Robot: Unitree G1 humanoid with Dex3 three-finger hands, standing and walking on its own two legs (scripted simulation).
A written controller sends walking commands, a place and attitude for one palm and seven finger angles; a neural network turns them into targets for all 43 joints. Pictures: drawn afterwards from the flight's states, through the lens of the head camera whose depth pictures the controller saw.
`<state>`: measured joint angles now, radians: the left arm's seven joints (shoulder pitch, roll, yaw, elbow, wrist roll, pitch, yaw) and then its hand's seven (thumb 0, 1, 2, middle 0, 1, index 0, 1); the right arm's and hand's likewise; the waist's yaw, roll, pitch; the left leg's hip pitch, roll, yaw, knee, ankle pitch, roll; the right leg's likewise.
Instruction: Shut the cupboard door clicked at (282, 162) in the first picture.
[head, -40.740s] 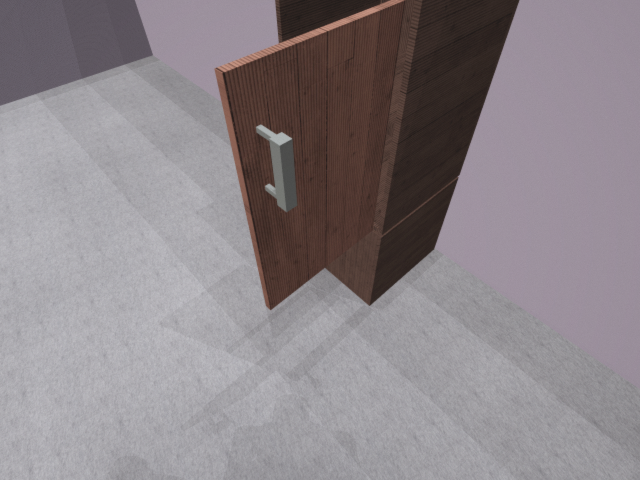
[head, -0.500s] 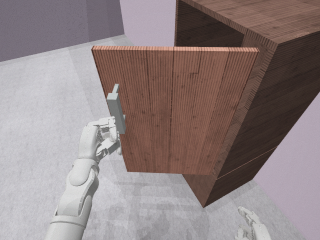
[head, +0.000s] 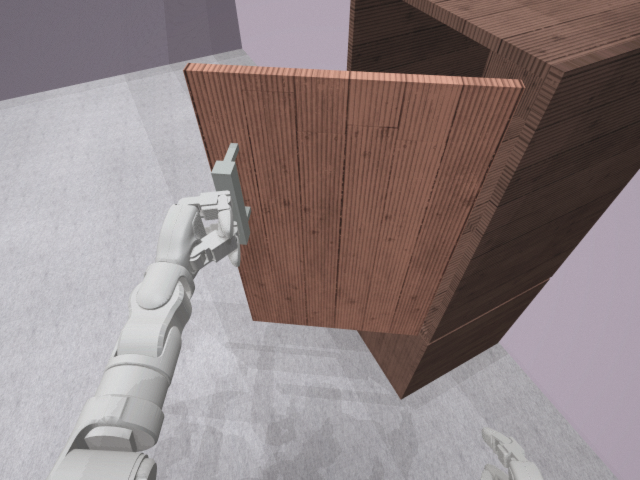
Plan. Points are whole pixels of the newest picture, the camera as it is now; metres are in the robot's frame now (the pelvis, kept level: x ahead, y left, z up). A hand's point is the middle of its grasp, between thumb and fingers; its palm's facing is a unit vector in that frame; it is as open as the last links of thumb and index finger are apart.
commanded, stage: push the door shut along its arc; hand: left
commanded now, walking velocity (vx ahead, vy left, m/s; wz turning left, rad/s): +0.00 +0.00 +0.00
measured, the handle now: (236, 195) +0.46 +0.13 +0.10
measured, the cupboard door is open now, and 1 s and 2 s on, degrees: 57 38 27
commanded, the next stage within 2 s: pull the fist back off the door in 1.50 s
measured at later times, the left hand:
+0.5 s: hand (255, 199) +0.46 +0.11 +0.10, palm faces -0.22 -0.98 -0.01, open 3.3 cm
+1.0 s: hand (303, 177) +0.50 +0.04 +0.10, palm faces -0.37 -0.93 +0.00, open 3.1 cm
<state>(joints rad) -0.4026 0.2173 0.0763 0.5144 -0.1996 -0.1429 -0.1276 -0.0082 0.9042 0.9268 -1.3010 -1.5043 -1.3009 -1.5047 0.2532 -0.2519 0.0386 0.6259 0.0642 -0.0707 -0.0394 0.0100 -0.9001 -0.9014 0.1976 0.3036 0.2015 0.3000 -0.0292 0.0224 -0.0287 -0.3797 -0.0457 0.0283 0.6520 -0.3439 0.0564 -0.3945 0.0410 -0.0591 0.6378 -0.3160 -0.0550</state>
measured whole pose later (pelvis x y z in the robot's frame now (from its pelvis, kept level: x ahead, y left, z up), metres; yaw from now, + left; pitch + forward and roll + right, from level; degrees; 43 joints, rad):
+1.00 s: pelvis +0.01 +0.01 -0.02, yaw -1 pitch +14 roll -1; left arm -1.03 0.29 0.15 1.19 -0.15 -0.28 -0.30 0.02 0.91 0.90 -1.30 -1.50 -1.30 -1.50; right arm 0.40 -0.28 0.02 0.69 0.02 -0.03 0.00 0.01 -0.90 -0.90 0.20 0.30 0.20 0.30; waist -0.17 0.03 -0.06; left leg -0.63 -0.04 0.05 0.77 -0.39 0.07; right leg -0.65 0.04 -0.04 0.75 -0.35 -0.05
